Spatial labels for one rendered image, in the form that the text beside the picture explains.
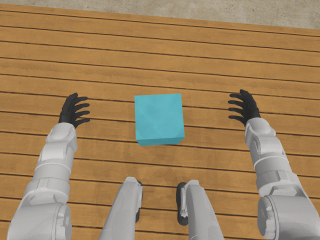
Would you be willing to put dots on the left robot forearm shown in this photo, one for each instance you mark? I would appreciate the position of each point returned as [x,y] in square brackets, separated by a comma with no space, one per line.
[50,182]

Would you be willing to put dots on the left robot hand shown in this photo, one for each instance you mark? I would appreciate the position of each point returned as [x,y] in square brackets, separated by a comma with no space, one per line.
[69,108]

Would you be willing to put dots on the robot right shin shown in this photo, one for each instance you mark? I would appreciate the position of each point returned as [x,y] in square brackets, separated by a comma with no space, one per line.
[191,182]

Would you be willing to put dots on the carton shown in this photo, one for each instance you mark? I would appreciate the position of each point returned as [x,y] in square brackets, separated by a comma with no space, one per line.
[159,119]

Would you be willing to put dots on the robot left thigh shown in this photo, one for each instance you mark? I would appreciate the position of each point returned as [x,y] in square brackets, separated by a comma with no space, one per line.
[121,220]

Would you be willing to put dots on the robot right upper arm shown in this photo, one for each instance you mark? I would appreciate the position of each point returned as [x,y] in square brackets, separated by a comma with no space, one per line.
[282,217]

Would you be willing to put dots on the right robot forearm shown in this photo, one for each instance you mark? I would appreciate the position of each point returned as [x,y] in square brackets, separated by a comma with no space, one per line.
[274,174]

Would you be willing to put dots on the right robot hand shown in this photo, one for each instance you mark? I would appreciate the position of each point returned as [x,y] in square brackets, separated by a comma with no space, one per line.
[250,109]

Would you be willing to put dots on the robot left upper arm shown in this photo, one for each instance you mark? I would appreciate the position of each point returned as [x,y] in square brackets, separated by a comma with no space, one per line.
[48,221]

